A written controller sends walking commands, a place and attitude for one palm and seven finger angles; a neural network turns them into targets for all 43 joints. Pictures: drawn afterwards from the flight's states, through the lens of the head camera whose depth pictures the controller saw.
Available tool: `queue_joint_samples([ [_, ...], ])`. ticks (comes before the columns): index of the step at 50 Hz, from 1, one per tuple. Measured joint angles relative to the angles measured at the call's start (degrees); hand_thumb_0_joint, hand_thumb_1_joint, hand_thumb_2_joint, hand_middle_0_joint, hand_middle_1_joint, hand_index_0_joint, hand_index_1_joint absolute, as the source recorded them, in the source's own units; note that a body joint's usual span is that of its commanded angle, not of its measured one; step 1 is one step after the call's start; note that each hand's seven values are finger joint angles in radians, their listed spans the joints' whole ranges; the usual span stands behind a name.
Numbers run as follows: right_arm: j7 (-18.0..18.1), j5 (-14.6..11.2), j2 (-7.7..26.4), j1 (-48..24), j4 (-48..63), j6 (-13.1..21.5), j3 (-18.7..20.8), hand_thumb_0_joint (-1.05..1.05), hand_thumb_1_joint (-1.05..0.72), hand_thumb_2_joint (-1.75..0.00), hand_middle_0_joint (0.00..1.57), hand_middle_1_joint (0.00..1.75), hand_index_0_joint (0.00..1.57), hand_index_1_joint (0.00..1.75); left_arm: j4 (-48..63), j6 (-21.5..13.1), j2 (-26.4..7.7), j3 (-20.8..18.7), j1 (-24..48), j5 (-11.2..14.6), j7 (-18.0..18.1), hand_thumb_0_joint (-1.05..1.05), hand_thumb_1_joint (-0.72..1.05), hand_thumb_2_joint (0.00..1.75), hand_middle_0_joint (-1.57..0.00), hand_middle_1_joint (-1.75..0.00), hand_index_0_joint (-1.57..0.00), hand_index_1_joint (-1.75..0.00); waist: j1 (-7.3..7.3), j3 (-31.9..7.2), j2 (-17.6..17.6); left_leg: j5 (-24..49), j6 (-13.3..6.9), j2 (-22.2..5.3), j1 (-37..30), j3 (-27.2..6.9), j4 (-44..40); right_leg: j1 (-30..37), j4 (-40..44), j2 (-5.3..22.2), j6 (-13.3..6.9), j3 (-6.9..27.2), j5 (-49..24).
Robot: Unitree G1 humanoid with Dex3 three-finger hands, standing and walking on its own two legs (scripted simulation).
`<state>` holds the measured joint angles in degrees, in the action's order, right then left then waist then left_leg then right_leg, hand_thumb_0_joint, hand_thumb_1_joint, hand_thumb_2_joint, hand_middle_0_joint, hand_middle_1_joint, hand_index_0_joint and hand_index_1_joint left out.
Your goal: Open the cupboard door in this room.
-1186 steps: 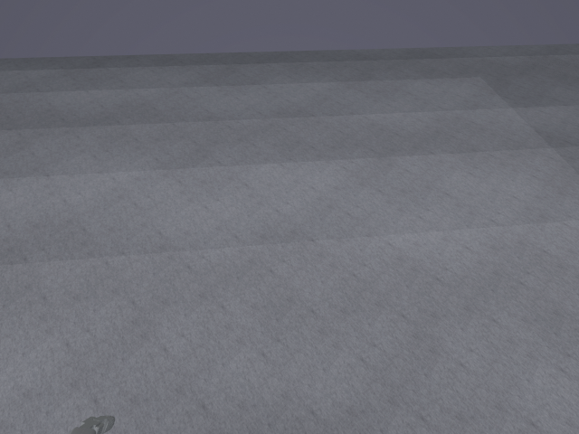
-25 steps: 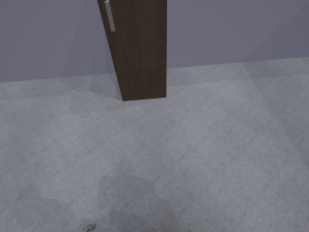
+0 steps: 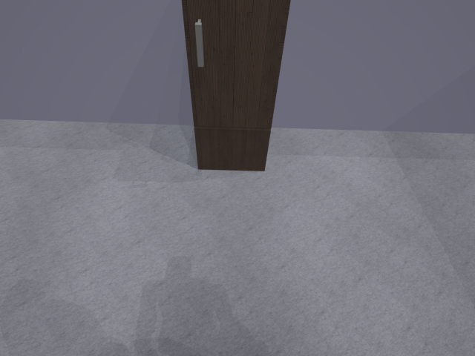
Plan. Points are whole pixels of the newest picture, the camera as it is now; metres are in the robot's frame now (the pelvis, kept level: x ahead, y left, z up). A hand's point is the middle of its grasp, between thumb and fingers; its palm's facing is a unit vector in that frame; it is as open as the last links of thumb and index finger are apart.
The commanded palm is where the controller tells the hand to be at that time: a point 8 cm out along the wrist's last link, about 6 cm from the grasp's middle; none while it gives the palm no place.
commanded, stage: stand and wait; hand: left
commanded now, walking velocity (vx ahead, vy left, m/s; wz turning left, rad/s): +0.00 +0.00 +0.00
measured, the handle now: (200, 43) +1.18 +0.25 -0.01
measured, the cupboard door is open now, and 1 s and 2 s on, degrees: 0 0 0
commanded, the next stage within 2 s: look at it before walking up in 0.56 s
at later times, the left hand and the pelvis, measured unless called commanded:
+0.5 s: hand out of the picture +0.02 +0.18 -0.18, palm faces +0.02 -0.98 -0.18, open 7.3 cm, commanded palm none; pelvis +0.03 +0.01 +0.00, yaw -1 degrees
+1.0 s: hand out of the picture +0.03 +0.17 -0.18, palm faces +0.02 -0.98 -0.18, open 7.4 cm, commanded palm none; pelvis +0.03 +0.01 +0.00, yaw -1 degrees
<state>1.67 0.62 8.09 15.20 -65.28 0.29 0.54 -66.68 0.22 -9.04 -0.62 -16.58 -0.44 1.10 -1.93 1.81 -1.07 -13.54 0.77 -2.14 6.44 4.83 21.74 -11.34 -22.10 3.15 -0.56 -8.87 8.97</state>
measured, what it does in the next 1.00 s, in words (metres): stands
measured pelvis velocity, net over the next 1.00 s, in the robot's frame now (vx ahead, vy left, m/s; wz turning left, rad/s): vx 0.03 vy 0.01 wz -0.02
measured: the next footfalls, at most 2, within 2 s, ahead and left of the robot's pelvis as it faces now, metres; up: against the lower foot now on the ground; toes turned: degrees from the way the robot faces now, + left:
left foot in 1.94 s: +0.38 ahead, +0.14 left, +0.00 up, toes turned +11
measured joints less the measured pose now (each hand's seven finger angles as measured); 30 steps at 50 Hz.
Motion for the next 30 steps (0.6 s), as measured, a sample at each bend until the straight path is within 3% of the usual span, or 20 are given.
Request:
queue_joint_samples([
  [14, 0.2, -0.3, -1.5, 1.2, -1.1, 0.6, -0.6, 0.01, -0.92, -0.89, 0.20, 0.30, 0.20, 0.30, -0.4, -0.5, 2.1, 0.7, -1.1, 0.0, 0.6, 0.01, 0.90, 0.90, -0.20, -0.30, -0.20, -0.30, 0.77, 0.9, 0.6, -1.3, -0.7, 0.7, -1.4, 1.0, -0.5, 0.4, -0.9, 0.6, 1.0, 1.1, 1.5],
  [30, 0.3, -0.2, -2.4, 2.2, -1.4, 1.1, -0.4, 0.00, -0.91, -0.89, 0.20, 0.30, 0.20, 0.30, 1.1, -0.6, 0.6, 0.2, 1.5, -0.1, 1.1, 0.01, 0.92, 0.90, -0.20, -0.30, -0.20, -0.30, 1.58, 0.6, 0.8, -2.8, -0.7, 0.6, -2.5, 1.4, -0.1, 0.8, -2.4, 0.6, 1.1, 1.5, 3.4],
])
